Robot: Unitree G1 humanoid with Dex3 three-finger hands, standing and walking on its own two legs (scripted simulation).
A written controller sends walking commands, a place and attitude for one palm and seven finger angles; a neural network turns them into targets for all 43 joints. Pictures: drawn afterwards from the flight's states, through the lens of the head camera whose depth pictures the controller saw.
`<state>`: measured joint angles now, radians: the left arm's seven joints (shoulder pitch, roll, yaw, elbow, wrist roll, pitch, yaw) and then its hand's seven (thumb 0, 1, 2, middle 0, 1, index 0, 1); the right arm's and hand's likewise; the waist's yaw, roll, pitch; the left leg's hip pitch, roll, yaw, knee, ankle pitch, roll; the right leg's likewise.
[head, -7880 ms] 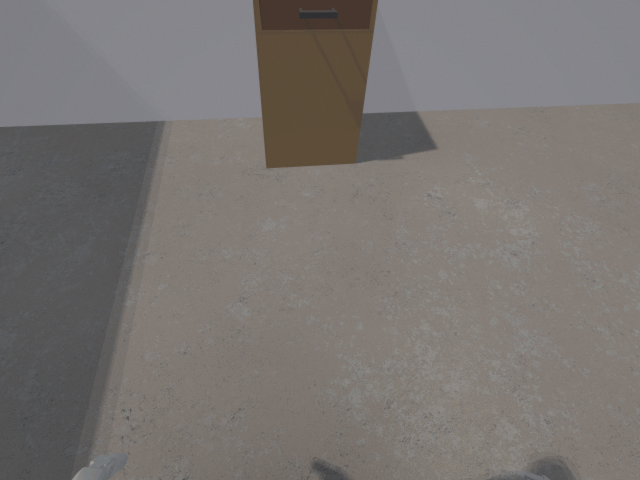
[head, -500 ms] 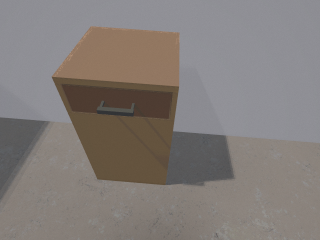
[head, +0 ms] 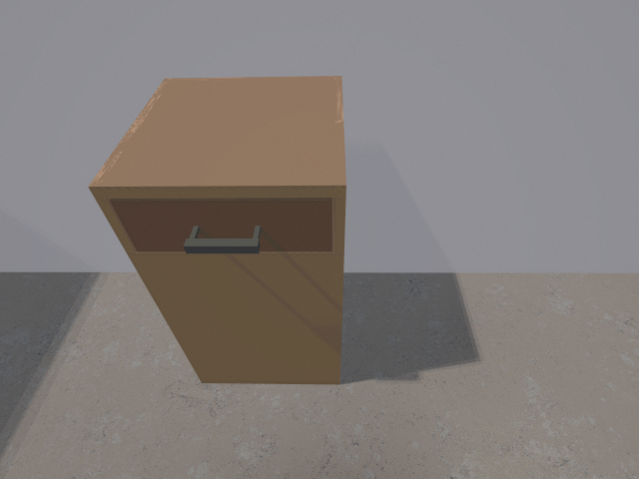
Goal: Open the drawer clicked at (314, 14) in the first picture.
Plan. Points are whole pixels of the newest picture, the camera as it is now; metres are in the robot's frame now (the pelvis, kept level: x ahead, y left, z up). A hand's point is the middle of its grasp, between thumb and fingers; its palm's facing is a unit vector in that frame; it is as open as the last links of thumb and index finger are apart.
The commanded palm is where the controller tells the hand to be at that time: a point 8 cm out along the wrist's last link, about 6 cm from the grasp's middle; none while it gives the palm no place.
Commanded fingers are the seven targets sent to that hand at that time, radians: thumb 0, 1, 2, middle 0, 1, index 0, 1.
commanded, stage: look again from close up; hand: left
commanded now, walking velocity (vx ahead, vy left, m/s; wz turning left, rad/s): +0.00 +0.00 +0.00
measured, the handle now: (224, 238) +0.54 +0.22 -0.04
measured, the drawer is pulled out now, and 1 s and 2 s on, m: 0.00 0.00 0.00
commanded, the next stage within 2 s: raise the hand with hooked fingers in 0.16 s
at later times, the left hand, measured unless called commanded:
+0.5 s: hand (185, 428) +0.19 +0.19 -0.03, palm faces -0.05 -0.56 -0.83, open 7.8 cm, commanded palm +0.12 +0.22 -0.04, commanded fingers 0.00 0.60 0.77 -0.22 -0.50 -0.22 -0.50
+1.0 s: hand (160, 391) +0.23 +0.22 -0.01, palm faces +0.15 -0.02 -0.99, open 10.5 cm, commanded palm +0.18 +0.22 +0.03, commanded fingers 0.00 0.01 0.52 -0.26 -0.87 -0.26 -0.87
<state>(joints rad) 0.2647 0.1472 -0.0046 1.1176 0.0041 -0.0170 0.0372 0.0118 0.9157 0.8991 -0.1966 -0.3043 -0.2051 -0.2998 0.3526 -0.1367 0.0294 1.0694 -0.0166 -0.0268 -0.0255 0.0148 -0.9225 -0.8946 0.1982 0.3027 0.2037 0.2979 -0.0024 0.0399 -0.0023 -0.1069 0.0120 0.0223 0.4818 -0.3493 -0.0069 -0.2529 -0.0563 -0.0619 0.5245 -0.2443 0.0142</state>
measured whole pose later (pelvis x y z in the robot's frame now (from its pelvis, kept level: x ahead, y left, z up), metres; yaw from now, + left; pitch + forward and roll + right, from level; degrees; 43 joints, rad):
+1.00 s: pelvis -0.03 -0.02 -0.04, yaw -1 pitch +8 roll +2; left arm 0.18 0.34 -0.05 0.07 1.05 0.08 0.46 0.00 0.22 0.61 -0.27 -0.73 -0.28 -0.73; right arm 0.07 -0.16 0.02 0.59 -0.05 0.06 0.00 0.01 -0.91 -0.89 0.20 0.30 0.21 0.30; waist 0.07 0.05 -0.08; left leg -0.52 0.03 0.03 0.86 -0.48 -0.03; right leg -0.68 -0.04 -0.03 0.88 -0.35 -0.02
